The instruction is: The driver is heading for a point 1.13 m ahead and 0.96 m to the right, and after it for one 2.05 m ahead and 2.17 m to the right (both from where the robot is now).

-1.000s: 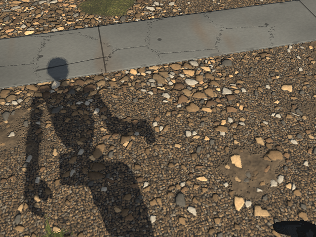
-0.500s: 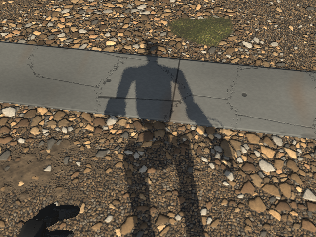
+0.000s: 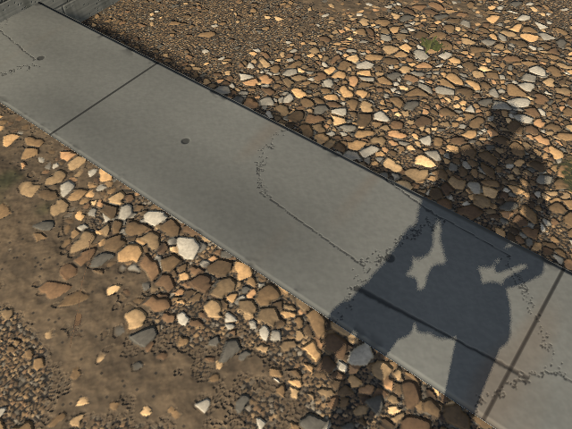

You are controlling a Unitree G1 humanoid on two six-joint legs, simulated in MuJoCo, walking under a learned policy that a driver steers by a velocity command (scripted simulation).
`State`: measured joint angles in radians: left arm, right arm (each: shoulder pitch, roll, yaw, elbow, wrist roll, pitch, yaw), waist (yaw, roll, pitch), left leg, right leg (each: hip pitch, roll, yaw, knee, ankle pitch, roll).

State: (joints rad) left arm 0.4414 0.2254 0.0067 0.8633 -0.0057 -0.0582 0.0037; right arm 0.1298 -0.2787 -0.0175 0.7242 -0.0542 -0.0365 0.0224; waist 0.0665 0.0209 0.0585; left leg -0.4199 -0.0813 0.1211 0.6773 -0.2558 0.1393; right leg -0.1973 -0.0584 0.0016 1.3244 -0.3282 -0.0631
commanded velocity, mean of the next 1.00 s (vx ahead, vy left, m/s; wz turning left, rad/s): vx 1.00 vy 0.00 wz -0.80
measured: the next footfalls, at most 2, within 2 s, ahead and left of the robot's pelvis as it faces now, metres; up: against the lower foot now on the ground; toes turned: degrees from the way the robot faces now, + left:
right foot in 0.36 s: +0.52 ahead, -0.12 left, +0.00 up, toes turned -19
left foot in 0.78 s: +0.97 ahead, -0.15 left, +0.00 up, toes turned -43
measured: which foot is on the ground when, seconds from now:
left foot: down 0.00-0.36, up 0.38-0.76, down 0.78-1.00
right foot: up 0.00-0.34, down 0.36-0.78, up 0.80-1.00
